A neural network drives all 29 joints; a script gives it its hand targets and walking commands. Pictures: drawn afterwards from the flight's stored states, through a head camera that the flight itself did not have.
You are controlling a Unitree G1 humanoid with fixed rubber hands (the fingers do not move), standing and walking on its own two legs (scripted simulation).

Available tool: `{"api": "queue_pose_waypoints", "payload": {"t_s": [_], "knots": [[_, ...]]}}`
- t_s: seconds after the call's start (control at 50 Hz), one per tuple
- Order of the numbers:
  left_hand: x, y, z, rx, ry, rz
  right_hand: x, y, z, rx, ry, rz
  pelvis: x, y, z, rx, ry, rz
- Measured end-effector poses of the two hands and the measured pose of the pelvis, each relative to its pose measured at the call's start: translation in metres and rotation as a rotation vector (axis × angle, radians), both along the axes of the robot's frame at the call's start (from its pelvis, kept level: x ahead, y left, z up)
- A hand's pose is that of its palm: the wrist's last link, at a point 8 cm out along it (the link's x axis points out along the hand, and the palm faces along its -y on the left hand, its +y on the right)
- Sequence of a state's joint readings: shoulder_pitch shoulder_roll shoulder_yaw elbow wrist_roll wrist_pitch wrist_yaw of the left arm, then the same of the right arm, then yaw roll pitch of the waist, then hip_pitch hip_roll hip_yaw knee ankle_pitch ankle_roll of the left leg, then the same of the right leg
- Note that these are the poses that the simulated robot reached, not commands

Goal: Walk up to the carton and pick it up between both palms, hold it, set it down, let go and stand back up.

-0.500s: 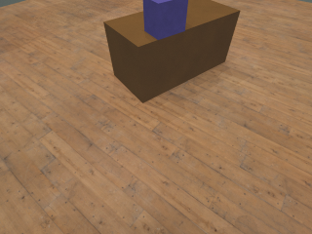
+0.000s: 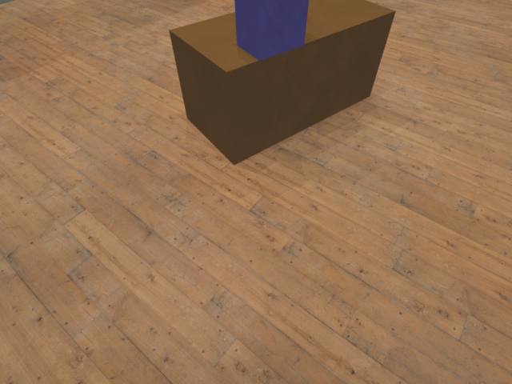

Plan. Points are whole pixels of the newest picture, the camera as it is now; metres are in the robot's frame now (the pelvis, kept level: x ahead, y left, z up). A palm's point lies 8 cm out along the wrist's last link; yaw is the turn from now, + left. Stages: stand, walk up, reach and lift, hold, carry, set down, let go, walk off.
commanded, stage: stand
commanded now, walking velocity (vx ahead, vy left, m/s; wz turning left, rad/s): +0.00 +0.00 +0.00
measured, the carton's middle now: (271, 18) +1.62 -0.03 -0.08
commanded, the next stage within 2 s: walk up in 0.30 s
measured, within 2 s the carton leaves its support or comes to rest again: neither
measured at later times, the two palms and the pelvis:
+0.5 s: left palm out of the picture +0.05 +0.30 -0.11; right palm out of the picture +0.06 -0.27 -0.12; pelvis -0.01 +0.00 +0.00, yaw +0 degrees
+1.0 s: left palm (58, 382) +0.17 +0.35 -0.11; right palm out of the picture +0.15 -0.30 -0.09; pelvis +0.08 +0.02 -0.01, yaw +2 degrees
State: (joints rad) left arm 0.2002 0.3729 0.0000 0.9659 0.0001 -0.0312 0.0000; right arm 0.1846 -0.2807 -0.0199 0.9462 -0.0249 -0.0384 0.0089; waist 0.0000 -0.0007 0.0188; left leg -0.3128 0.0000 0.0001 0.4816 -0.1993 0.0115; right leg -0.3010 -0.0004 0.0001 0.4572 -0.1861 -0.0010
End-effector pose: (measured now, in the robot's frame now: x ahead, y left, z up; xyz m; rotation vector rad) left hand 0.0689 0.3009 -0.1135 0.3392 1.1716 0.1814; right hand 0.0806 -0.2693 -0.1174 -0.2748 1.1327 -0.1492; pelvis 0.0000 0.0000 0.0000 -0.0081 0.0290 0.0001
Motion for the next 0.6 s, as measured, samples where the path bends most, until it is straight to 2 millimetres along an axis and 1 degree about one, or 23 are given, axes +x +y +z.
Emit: {"api": "queue_pose_waypoints", "payload": {"t_s": [0.18, 0.34, 0.54, 0.6], "knots": [[-0.011, -0.003, 0.001, 0.003, 0.003, 0.006, -0.014, -0.003, -0.003, 0.003, 0.015, -0.011, -0.009, -0.003, 0.000, 0.004, -0.011, 0.000], [-0.018, -0.004, 0.000, 0.000, 0.006, 0.009, -0.022, -0.004, -0.003, 0.008, 0.026, -0.014, -0.013, -0.003, 0.001, 0.005, -0.015, 0.000], [-0.018, -0.002, 0.000, -0.003, 0.010, 0.011, -0.024, -0.002, -0.003, 0.006, 0.038, -0.018, -0.013, -0.001, 0.001, 0.002, -0.012, 0.000], [-0.008, 0.000, 0.007, -0.017, -0.014, -0.007, -0.023, -0.008, 0.003, 0.005, 0.034, -0.017, -0.009, -0.001, 0.005, 0.001, -0.020, 0.001]]}}
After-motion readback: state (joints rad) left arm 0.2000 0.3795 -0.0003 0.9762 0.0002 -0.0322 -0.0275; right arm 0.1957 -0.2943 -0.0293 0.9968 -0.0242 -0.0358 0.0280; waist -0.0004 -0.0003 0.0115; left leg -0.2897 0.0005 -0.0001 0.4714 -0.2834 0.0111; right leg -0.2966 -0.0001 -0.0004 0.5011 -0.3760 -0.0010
